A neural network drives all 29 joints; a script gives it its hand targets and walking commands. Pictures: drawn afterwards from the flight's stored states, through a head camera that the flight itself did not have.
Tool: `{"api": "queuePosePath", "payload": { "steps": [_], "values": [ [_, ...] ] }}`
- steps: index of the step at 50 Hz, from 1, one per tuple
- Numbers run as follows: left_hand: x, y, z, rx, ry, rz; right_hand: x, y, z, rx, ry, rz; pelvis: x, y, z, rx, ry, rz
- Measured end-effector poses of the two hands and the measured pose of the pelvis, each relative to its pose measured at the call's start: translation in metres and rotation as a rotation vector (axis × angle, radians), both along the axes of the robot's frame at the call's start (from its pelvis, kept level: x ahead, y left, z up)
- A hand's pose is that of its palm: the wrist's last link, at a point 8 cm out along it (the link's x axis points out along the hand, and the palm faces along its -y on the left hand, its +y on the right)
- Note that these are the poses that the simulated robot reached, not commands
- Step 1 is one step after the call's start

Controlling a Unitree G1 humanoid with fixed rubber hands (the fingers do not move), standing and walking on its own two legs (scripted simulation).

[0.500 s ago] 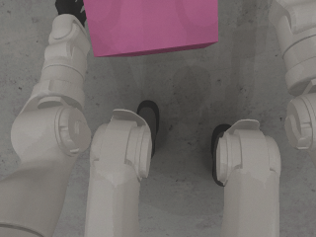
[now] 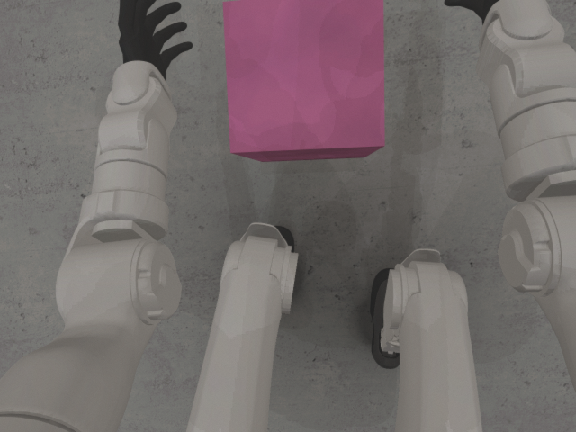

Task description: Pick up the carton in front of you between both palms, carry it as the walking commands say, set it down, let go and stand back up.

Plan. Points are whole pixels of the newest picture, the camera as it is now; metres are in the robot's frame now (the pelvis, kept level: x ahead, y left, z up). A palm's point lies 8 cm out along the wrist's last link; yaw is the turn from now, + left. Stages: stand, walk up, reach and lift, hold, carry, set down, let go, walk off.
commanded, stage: set down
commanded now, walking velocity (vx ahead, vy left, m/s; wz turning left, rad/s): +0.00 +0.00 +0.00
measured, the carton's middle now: (308, 95) +0.52 +0.10 -0.33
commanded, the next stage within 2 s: let go in 0.58 s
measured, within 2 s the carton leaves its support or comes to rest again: neither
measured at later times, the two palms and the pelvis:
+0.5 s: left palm out of the picture +0.49 +0.28 +0.04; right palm out of the picture +0.58 -0.11 +0.04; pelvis +0.03 +0.00 +0.13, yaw +0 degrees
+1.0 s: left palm out of the picture +0.40 +0.28 +0.15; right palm out of the picture +0.46 -0.14 +0.15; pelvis +0.07 +0.02 +0.26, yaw -1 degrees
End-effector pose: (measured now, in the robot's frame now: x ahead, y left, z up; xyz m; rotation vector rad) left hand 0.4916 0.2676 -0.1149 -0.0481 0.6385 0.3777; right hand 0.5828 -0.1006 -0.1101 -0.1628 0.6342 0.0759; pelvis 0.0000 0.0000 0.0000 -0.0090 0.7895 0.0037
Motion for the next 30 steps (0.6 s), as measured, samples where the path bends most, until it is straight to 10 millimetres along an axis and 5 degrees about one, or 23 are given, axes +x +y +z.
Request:
{"api": "queuePosePath", "payload": {
  "steps": [30],
  "values": [
    [-0.007,0.009,0.178,0.005,-0.015,-0.02,0.001,-0.01,0.175,0.009,0.001,0.019,0.029,0.004,0.156,-0.004,0.038,0.003]
  ]
}}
